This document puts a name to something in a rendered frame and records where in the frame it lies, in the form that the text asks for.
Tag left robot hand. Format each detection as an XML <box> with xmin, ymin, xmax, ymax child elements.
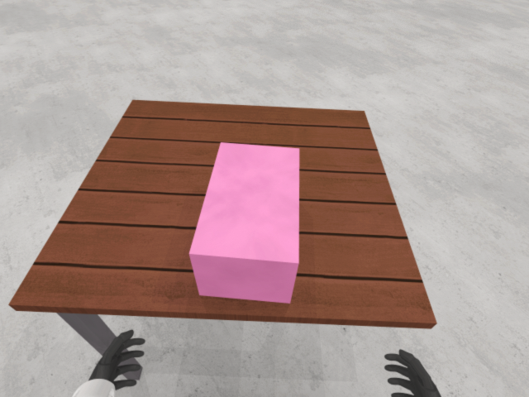
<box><xmin>89</xmin><ymin>330</ymin><xmax>145</xmax><ymax>390</ymax></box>

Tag table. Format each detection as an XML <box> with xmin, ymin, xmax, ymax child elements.
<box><xmin>9</xmin><ymin>100</ymin><xmax>437</xmax><ymax>380</ymax></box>

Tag right robot hand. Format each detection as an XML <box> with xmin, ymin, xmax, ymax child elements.
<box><xmin>384</xmin><ymin>349</ymin><xmax>441</xmax><ymax>397</ymax></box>

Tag carton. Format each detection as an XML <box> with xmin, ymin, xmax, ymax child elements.
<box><xmin>189</xmin><ymin>142</ymin><xmax>299</xmax><ymax>304</ymax></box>

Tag left robot forearm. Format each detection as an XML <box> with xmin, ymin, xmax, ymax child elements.
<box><xmin>72</xmin><ymin>379</ymin><xmax>116</xmax><ymax>397</ymax></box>

